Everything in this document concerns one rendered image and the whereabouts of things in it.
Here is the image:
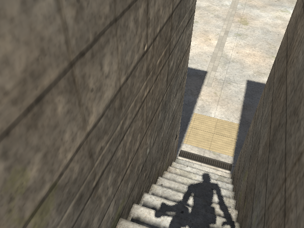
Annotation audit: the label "stairs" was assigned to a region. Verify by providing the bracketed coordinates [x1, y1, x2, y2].
[116, 158, 240, 228]

